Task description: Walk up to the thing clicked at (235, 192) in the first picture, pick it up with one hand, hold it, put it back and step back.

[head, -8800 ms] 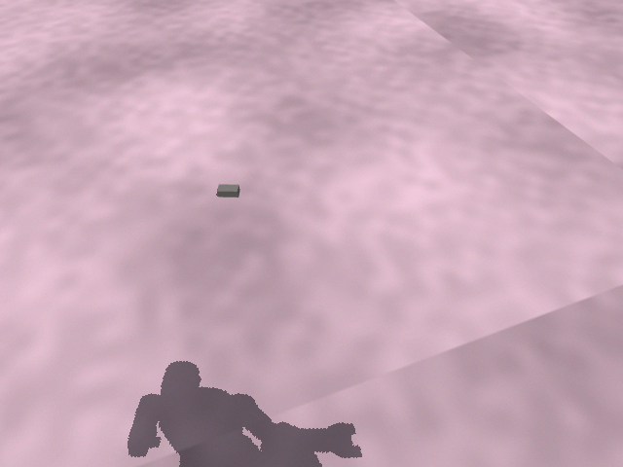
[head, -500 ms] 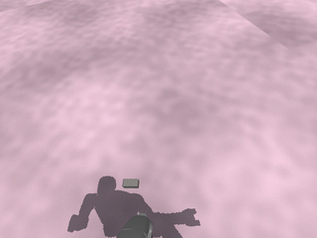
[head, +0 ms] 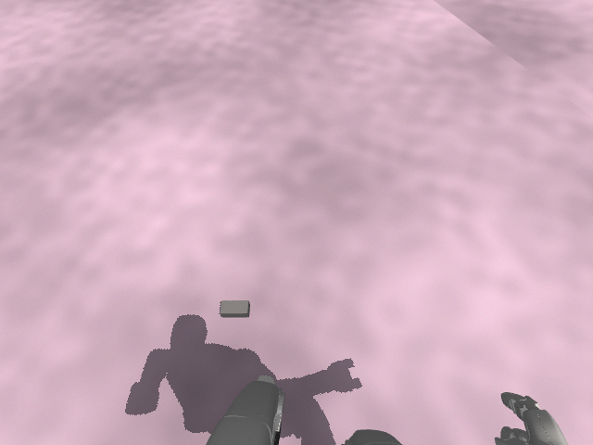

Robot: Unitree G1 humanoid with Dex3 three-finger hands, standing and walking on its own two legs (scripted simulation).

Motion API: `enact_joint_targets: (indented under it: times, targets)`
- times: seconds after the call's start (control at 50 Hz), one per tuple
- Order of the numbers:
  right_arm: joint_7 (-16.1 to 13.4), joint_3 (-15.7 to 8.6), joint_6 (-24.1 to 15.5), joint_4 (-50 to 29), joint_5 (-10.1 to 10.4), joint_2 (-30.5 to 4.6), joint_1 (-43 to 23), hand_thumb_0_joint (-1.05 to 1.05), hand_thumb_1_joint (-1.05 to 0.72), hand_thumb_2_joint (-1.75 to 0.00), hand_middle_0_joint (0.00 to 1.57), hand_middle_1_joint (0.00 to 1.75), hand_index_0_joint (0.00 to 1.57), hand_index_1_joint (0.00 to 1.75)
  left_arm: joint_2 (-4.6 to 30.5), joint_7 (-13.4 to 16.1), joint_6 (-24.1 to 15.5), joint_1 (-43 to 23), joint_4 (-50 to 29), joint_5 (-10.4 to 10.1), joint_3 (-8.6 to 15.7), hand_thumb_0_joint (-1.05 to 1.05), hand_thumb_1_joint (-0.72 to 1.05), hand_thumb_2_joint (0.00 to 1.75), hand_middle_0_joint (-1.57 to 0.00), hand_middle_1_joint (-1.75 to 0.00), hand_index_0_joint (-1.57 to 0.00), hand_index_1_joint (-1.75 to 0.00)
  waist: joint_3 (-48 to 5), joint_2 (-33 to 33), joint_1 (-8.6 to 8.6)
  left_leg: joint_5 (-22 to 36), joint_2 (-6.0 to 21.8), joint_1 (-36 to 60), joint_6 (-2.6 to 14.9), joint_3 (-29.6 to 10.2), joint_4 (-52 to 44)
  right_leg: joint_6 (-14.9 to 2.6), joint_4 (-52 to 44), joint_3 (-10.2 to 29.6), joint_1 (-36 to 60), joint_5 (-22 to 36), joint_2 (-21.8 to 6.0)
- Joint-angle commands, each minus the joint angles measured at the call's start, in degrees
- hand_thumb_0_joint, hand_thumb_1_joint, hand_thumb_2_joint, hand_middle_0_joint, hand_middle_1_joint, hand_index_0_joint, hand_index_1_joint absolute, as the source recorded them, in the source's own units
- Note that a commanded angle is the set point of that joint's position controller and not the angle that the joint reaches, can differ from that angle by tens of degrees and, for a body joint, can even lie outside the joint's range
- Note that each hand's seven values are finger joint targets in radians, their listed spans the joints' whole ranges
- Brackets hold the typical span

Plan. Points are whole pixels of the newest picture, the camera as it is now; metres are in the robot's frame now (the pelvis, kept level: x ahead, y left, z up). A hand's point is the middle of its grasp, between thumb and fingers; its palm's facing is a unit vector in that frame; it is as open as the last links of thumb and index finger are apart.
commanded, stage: walk up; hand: left
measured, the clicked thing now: (235, 309) +0.57 +0.29 -0.73
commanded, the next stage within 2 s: none
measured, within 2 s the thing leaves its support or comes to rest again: neither
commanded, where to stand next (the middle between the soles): +0.13 +0.03 m, yaw +3 degrees
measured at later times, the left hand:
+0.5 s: hand out of the picture +0.06 +0.31 -0.13, palm faces +0.04 -0.93 -0.37, open 7.4 cm
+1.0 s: hand out of the picture +0.10 +0.33 -0.14, palm faces +0.08 -0.87 -0.48, open 7.4 cm
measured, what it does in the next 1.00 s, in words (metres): steps on the spot: left foot, then right foot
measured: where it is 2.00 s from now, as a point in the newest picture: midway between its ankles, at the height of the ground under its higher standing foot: outside the picture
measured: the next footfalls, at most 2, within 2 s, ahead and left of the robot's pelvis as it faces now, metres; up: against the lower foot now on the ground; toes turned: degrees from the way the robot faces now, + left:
left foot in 0.32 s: +0.11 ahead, +0.16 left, +0.00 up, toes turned +5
right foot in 0.64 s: +0.19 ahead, -0.13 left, +0.00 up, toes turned +3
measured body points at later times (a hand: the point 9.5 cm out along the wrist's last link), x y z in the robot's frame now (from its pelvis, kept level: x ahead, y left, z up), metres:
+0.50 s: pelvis +0.05 +0.03 +0.02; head +0.05 +0.04 +0.46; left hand +0.05 +0.36 -0.11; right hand +0.15 -0.28 -0.08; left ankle +0.07 +0.15 -0.71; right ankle +0.08 -0.10 -0.67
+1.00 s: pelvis +0.03 +0.03 -0.01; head +0.06 +0.02 +0.44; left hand +0.09 +0.38 -0.10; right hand +0.12 -0.29 -0.13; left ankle +0.01 +0.14 -0.71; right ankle +0.14 -0.12 -0.70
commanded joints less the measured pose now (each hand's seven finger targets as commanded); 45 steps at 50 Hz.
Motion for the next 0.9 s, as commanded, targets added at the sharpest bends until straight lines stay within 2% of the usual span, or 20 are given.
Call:
enact_joint_targets:
  times: [0.0,0.04,0.08,0.22,0.28,0.3,0.32,0.34,0.38,0.48,0.54,0.6,0.62,0.64,0.66,0.68,0.72,0.76,0.82,0.88]
  targets:
    - [1.1,-2.9,-3.8,-1.3,0.5,-11.3,5.3,0.0,-0.9,-0.9,0.2,0.3,0.2,0.3,15.5,0.7,-4.1,-1.6,-5.3,1.0,5.1,0.0,0.9,0.9,-0.2,-0.3,-0.2,-0.3,-9.1,-9.1,-0.78,1.8,-0.2,3.0,-0.61,2.2,6.3,-7.32,-27.3,16.6,4.9,-10.2,-11.9]
    - [2.6,-3.7,-4.5,-2.3,-0.1,-14.8,3.0,0.0,-0.9,-0.9,0.2,0.3,0.2,0.3,17.4,-0.4,-5.1,4.3,-5.2,0.8,6.0,0.0,0.9,0.9,-0.2,-0.3,-0.2,-0.3,-6.3,-10.0,3.29,0.7,1.3,-8.8,-0.99,1.9,0.6,-8.9,-30.5,24.2,19.1,-23.6,-14.8]
    - [3.0,-3.4,-5.0,-4.2,-0.4,-13.5,-1.9,0.0,-0.9,-0.9,0.2,0.3,0.2,0.3,17.9,-0.3,-5.6,9.1,-3.9,0.0,5.9,0.0,0.9,0.9,-0.2,-0.3,-0.2,-0.3,0.1,-6.9,5.59,1.0,2.7,-13.1,-1.13,-1.5,-4.3,-8.56,-32.4,26.9,21.5,-18.9,-17.8]
    - [4.1,-3.0,-6.6,-2.6,0.0,-11.3,4.6,0.0,-0.9,-0.9,0.2,0.3,0.2,0.3,16.8,-1.7,-5.2,7.9,-5.8,-0.7,4.1,0.0,0.9,0.9,-0.2,-0.3,-0.2,-0.3,-1.4,-10.2,1.55,2.8,3.4,11.3,0.24,7.2,-21.2,-7.47,-29.8,9.6,9.6,1.9,-12.5]
    - [2.2,-4.5,-7.9,1.0,0.3,-12.1,17.3,0.0,-0.9,-0.9,0.2,0.3,0.2,0.3,15.0,-2.2,-3.9,5.6,-7.2,-0.8,2.6,0.0,0.9,0.9,-0.2,-0.3,-0.2,-0.3,-5.9,-5.0,-4.92,11.2,1.9,35.9,1.62,8.7,-29.2,-5.06,-14.9,3.3,-6.2,5.0,-9.2]
    - [1.3,-5.6,-8.1,1.3,-0.2,-14.7,21.6,0.0,-0.9,-0.9,0.2,0.3,0.2,0.3,12.7,-2.3,-3.5,6.6,-7.3,-1.0,2.0,0.0,0.9,0.9,-0.2,-0.3,-0.2,-0.3,-8.6,0.4,-7.2,3.8,5.2,44.5,3.43,2.5,-30.9,-3.15,-4.4,0.0,-14.2,3.9,-5.9]
    - [0.8,-6.1,-8.4,0.2,-1.2,-18.5,23.1,0.0,-0.9,-0.9,0.2,0.3,0.2,0.3,9.1,-2.2,-3.6,7.1,-8.6,-1.5,0.8,0.0,0.9,0.9,-0.2,-0.3,-0.2,-0.3,-9.4,11.4,-7.38,-11.0,18.9,46.2,7.98,-20.8,-38.5,-0.49,11.2,-1.3,-23.3,-5.5,-0.3]
    - [0.8,-6.4,-8.5,-1.7,-0.6,-21.9,21.4,0.0,-0.9,-0.9,0.2,0.3,0.2,0.3,13.5,-1.5,-3.3,7.2,-7.7,-1.4,1.8,0.0,0.9,0.9,-0.2,-0.3,-0.2,-0.3,-7.4,7.2,-7.38,-17.7,29.2,37.3,15.36,-36.3,-43.8,0.26,18.0,4.3,-25.0,-7.3,-1.2]
    - [0.9,-5.4,-8.4,-2.9,0.5,-19.5,16.5,0.0,-0.9,-0.9,0.2,0.3,0.2,0.3,17.5,-1.2,-3.4,7.2,-6.1,-1.8,2.5,0.0,0.9,0.9,-0.2,-0.3,-0.2,-0.3,-1.8,0.9,-4.26,-9.1,26.6,28.9,16.01,-27.0,-43.2,0.5,19.3,8.9,-21.8,-2.6,-4.3]
    - [0.7,-2.1,-8.1,-4.6,-0.1,-13.8,6.3,0.0,-0.9,-0.9,0.2,0.3,0.2,0.3,13.0,-1.3,-2.9,10.9,-0.6,-2.6,2.1,0.0,0.9,0.9,-0.2,-0.3,-0.2,-0.3,-0.6,8.8,-0.22,21.6,17.7,8.9,11.58,-1.9,-37.0,2.84,5.8,2.1,-2.0,3.6,-5.5]
    - [0.7,-1.7,-5.7,-4.1,0.5,-13.6,5.0,0.0,-0.9,-0.9,0.2,0.3,0.2,0.3,12.3,-0.2,-3.4,7.8,-0.2,-3.3,1.9,0.0,0.9,0.9,-0.2,-0.3,-0.2,-0.3,-3.9,12.4,-0.59,38.1,16.7,11.2,10.97,0.0,-28.3,3.42,-0.1,-1.5,1.9,10.9,-2.8]
    - [0.9,-1.8,-2.5,-5.0,1.5,-12.3,2.3,0.0,-0.9,-0.9,0.2,0.3,0.2,0.3,15.4,1.5,-4.2,8.5,0.6,-3.0,2.6,0.0,0.9,0.9,-0.2,-0.3,-0.2,-0.3,-7.0,7.5,0.79,26.6,11.8,9.9,6.24,2.2,-17.0,3.05,-10.7,-2.2,7.0,19.8,-1.4]
    - [0.9,-1.6,-1.6,-4.8,1.6,-10.8,3.6,0.0,-0.9,-0.9,0.2,0.3,0.2,0.3,18.0,2.0,-4.5,7.2,0.0,-2.4,3.1,0.0,0.9,0.9,-0.2,-0.3,-0.2,-0.3,-7.6,-0.6,0.38,17.8,8.2,7.4,3.72,4.7,-10.3,1.96,-14.4,3.1,7.9,31.0,-5.8]
    - [0.8,-1.1,-0.9,-5.0,1.9,-8.3,5.7,0.0,-0.9,-0.9,0.2,0.3,0.2,0.3,21.8,2.3,-5.1,7.5,-0.8,-2.0,3.9,0.0,0.9,0.9,-0.2,-0.3,-0.2,-0.3,-8.5,-10.8,0.09,2.3,2.5,3.9,1.01,6.1,2.7,-3.8,-20.8,21.1,6.5,39.6,-19.7]
    - [0.1,-2.2,0.2,-4.9,1.2,-10.2,5.3,0.0,-0.9,-0.9,0.2,0.3,0.2,0.3,24.6,2.8,-5.0,5.6,-2.1,-2.4,4.0,0.0,0.9,0.9,-0.2,-0.3,-0.2,-0.3,-11.4,-13.6,0.41,-13.6,1.8,5.7,1.24,0.4,12.8,-12.91,-22.2,32.0,2.5,42.6,-27.7]
    - [0.0,-3.1,0.9,-4.2,0.9,-12.2,5.5,0.0,-0.9,-0.9,0.2,0.3,0.2,0.3,23.4,3.2,-5.0,3.0,-2.9,-2.0,3.9,0.0,0.9,0.9,-0.2,-0.3,-0.2,-0.3,-10.7,-9.6,-0.43,-12.7,3.3,6.5,1.08,-3.2,18.9,-13.84,-21.5,30.7,-0.2,38.0,-26.5]
    - [0.6,-3.5,0.7,-2.5,1.5,-11.7,8.3,0.0,-0.9,-0.9,0.2,0.3,0.2,0.3,20.4,4.2,-4.8,-1.0,-2.8,-1.9,3.2,0.0,0.9,0.9,-0.2,-0.3,-0.2,-0.3,-11.8,-7.2,-2.56,-6.3,4.0,6.1,1.17,-3.7,19.9,-10.23,-17.4,19.4,-0.2,29.9,-19.5]
    - [1.4,-3.6,0.6,-1.7,0.7,-11.4,9.0,0.0,-0.9,-0.9,0.2,0.3,0.2,0.3,19.1,4.5,-4.6,-2.1,-2.8,-0.9,3.1,0.0,0.9,0.9,-0.2,-0.3,-0.2,-0.3,-13.4,-10.3,-2.18,-3.4,4.4,6.5,0.39,-1.0,13.7,-8.4,-16.9,15.0,0.9,16.2,-15.6]
    - [2.6,-3.5,0.5,-1.4,-0.3,-11.5,7.1,0.0,-0.9,-0.9,0.2,0.3,0.2,0.3,19.9,4.1,-4.3,-0.7,-3.0,0.4,3.5,0.0,0.9,0.9,-0.2,-0.3,-0.2,-0.3,-13.2,-13.8,0.21,-9.9,4.9,7.1,-0.09,5.5,-0.8,-8.96,-18.9,15.5,2.7,-0.5,-15.1]
    - [3.1,-3.6,-0.4,1.5,-0.5,-11.3,11.9,0.0,-0.9,-0.9,0.2,0.3,0.2,0.3,20.2,3.4,-3.4,-3.6,-3.0,-0.6,3.3,0.0,0.9,0.9,-0.2,-0.3,-0.2,-0.3,-12.0,-13.0,-2.56,-5.2,3.3,19.1,1.58,9.1,-19.0,-6.44,-16.7,13.4,-5.7,-1.8,-14.4]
